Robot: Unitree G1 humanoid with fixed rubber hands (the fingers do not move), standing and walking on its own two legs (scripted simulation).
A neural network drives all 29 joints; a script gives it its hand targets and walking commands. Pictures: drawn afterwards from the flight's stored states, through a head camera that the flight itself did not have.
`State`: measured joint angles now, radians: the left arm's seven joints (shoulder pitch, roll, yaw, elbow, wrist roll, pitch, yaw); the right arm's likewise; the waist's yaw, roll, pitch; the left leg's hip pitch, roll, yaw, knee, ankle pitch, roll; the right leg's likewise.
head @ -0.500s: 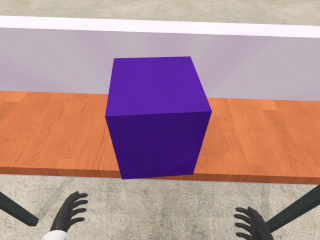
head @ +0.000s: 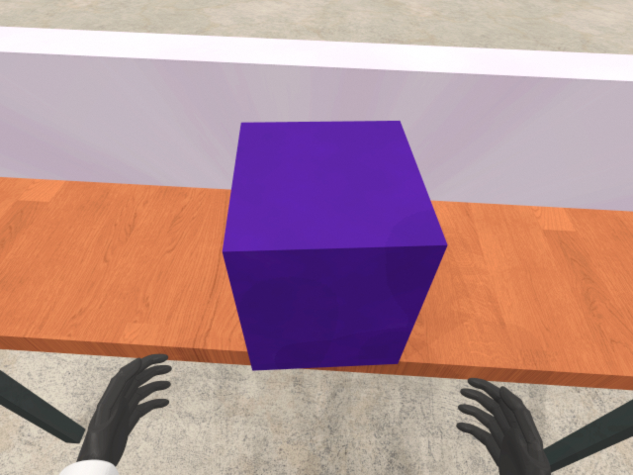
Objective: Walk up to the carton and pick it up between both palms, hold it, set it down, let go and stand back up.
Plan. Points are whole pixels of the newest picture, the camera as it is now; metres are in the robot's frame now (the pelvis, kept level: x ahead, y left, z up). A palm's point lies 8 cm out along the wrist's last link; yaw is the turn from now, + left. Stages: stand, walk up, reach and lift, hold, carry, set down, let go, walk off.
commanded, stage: reach and lift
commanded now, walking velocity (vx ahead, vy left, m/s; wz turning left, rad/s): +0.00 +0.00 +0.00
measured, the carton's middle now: (323, 249) +0.37 +0.04 +0.09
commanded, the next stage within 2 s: none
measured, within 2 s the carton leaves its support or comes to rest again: neither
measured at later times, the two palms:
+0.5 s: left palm (119, 410) +0.16 +0.23 +0.08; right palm (541, 394) +0.20 -0.18 +0.10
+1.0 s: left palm (104, 286) +0.25 +0.25 +0.16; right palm (522, 296) +0.28 -0.17 +0.15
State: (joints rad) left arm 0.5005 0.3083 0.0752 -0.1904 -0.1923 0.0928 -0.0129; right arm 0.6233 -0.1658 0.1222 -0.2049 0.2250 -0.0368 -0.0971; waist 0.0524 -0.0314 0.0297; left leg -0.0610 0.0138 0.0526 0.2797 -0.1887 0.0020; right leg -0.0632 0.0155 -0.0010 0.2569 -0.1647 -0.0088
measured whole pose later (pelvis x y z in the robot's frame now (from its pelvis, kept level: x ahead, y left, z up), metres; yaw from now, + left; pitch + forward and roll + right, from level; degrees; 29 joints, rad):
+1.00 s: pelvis -0.03 +0.00 +0.00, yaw +2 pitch -2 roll +0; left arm -0.22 0.28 0.25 -0.25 -0.22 0.73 0.00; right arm -0.17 -0.34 0.06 -0.17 0.43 0.47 -0.22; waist 0.00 -0.05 -0.02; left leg -0.12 0.01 0.06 0.29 -0.14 0.00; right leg -0.05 0.04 0.06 0.30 -0.22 -0.02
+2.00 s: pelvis -0.05 -0.01 +0.00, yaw +3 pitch +4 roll -1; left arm -1.06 0.43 0.12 0.65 -0.23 0.69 0.03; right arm -1.05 -0.40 0.12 0.77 0.54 0.45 -0.13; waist -0.02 -0.02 -0.08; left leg -0.30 0.03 0.02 0.36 -0.12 0.00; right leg -0.20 0.06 0.03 0.31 -0.18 -0.02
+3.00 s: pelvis -0.04 +0.00 +0.00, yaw +3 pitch +7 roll -1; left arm -0.81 0.19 0.17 0.65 -0.08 0.37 0.05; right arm -0.76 -0.17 0.04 0.70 0.31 0.22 -0.23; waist 0.01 -0.02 -0.07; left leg -0.36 0.03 0.01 0.37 -0.13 0.00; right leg -0.25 0.05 0.02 0.32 -0.19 -0.01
